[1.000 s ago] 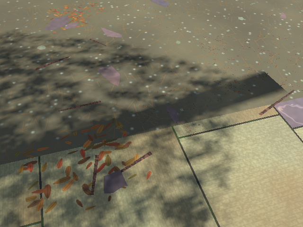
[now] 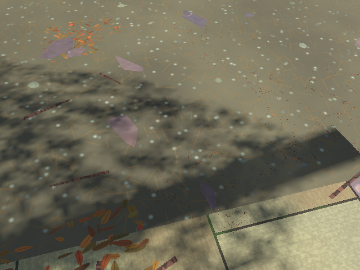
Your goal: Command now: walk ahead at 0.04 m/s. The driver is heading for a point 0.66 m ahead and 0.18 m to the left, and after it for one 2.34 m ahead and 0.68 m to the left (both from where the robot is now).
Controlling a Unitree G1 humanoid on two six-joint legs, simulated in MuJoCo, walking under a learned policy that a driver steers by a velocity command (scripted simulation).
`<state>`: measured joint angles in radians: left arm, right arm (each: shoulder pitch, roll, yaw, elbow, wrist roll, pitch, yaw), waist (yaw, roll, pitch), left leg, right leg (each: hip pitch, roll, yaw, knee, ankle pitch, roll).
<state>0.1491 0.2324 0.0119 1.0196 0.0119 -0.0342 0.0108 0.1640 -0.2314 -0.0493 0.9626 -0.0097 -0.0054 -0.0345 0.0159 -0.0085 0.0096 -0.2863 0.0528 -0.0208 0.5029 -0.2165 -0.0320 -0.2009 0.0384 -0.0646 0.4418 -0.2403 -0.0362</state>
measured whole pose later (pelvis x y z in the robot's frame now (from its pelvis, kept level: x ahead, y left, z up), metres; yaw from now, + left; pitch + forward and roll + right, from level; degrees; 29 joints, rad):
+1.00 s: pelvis +0.03 +0.01 +0.00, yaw +0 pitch -1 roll +0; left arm 0.27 0.21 0.03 1.11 -0.01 -0.01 0.04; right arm 0.24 -0.21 -0.05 1.12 0.01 0.00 -0.05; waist 0.01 0.00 0.01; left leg -0.28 0.02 0.02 0.65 -0.40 0.01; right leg -0.16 0.01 -0.05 0.49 -0.33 -0.05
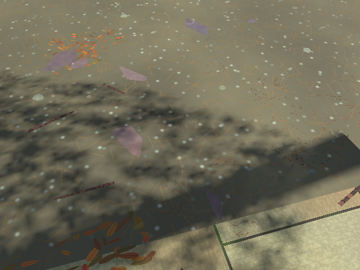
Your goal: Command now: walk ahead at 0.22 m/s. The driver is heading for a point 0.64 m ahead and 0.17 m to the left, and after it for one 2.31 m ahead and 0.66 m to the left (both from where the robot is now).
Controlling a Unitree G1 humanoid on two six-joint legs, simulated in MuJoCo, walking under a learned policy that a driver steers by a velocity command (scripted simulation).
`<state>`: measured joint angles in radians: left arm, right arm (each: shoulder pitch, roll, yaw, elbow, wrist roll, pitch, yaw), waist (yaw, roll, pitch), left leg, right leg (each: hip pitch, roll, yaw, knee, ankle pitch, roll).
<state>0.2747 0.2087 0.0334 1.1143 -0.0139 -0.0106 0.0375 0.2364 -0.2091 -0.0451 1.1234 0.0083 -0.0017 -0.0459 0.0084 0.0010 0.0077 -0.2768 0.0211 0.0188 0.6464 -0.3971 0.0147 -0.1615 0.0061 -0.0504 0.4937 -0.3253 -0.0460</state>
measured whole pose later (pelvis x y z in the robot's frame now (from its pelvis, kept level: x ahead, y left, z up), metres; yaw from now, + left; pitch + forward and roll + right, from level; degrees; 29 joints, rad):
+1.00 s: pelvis +0.46 +0.02 +0.01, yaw +8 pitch +0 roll -3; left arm 0.29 0.23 0.07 1.04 0.02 -0.11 0.00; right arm 0.18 -0.26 -0.09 0.92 0.03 -0.05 -0.02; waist 0.04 0.04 0.02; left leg -0.70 0.14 -0.07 1.05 -0.14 0.05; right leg -0.09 0.04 -0.20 0.27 -0.19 -0.06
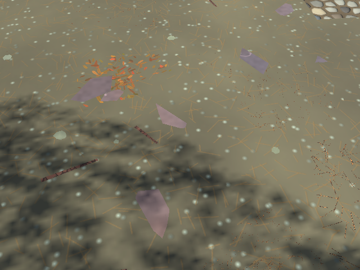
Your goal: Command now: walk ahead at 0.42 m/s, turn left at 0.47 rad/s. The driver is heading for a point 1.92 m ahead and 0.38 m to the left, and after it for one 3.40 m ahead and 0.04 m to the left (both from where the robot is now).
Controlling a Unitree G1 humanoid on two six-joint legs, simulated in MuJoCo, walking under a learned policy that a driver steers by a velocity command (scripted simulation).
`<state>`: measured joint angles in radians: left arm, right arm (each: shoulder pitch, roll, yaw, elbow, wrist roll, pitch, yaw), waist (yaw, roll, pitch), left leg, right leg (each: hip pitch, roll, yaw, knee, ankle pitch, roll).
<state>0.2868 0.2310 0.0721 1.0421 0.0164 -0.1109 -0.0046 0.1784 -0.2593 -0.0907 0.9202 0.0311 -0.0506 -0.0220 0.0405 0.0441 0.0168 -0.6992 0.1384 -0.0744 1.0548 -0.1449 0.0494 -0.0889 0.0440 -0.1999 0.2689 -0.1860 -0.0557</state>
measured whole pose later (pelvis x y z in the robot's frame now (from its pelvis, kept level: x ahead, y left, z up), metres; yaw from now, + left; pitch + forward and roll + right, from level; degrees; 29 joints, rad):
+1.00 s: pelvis +0.24 +0.02 -0.01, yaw +21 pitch +0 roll +0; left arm 0.16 0.23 0.04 0.87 0.01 -0.03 0.01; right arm 0.17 -0.27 -0.06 0.73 -0.01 0.03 -0.02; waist 0.01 0.01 0.02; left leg -0.25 -0.02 -0.06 0.52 -0.26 -0.01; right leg -0.26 -0.02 0.02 0.54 -0.29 0.02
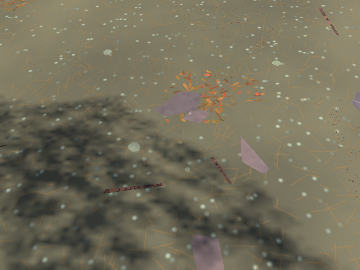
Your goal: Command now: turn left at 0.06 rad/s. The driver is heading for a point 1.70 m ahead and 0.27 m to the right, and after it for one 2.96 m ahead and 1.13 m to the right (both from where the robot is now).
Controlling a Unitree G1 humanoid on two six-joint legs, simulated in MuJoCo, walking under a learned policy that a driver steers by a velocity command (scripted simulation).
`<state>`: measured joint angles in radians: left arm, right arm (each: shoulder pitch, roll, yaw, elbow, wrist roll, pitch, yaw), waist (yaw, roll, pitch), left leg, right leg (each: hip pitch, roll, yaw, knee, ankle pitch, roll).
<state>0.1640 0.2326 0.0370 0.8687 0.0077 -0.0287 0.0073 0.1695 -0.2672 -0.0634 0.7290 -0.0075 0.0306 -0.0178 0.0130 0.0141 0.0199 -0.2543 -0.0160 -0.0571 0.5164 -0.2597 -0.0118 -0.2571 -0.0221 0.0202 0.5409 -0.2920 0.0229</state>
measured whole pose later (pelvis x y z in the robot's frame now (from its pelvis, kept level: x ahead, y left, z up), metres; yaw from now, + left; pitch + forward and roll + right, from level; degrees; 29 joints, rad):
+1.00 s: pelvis +0.00 +0.01 +0.00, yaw +0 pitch -2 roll +0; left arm 0.24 0.21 0.03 1.09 0.00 -0.01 0.04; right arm 0.22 -0.21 -0.03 1.00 0.00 0.00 -0.03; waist 0.01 0.00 0.04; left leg -0.22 -0.02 -0.05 0.52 -0.28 0.00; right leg -0.21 -0.03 0.03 0.52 -0.28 0.04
